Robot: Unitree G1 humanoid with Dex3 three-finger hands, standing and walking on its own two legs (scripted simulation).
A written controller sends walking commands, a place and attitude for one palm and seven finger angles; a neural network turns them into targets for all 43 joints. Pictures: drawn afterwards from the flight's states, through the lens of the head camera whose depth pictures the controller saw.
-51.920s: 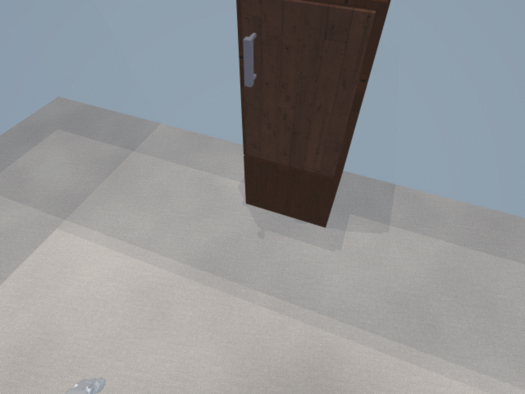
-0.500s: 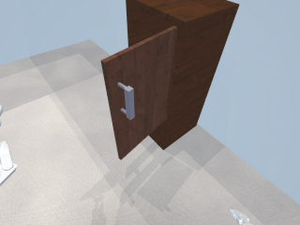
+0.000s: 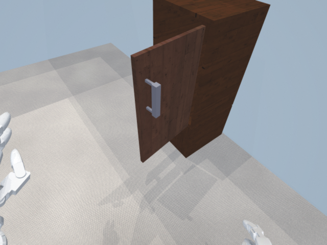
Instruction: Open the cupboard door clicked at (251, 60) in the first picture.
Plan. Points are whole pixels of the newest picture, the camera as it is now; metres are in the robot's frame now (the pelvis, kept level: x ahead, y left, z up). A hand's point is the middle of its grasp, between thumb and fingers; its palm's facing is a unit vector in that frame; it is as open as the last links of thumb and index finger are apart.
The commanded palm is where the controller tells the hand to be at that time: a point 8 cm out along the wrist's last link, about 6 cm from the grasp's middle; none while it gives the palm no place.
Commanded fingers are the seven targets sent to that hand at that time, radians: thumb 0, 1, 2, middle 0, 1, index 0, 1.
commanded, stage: stop stepping back and stand still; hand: left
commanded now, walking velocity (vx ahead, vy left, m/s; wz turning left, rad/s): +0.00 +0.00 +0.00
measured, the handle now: (152, 98) +0.60 +0.10 +0.01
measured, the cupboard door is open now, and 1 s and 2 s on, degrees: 99 99 99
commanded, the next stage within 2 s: let the arm hang, fingers relaxed in 0.24 s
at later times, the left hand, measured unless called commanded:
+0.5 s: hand (66, 231) +0.16 +0.26 -0.07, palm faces +0.10 -0.91 -0.41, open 7.4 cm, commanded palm none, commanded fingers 0.00 0.90 0.90 -0.20 -0.30 -0.20 -0.30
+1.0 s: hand out of the picture -0.09 +0.16 -0.17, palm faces +0.09 -0.98 -0.20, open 7.3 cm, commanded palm none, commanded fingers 0.00 0.90 0.90 -0.20 -0.30 -0.20 -0.30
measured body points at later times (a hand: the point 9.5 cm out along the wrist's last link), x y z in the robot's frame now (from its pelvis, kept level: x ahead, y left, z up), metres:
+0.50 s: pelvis -0.02 +0.01 -0.01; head -0.02 -0.01 +0.44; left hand +0.15 +0.30 -0.04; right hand +0.13 -0.26 -0.13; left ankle +0.05 +0.10 -0.74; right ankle -0.01 -0.10 -0.74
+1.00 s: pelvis -0.01 -0.01 +0.00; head +0.00 -0.01 +0.45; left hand -0.10 +0.21 -0.15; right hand -0.04 -0.21 -0.17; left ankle +0.05 +0.10 -0.74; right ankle -0.01 -0.10 -0.74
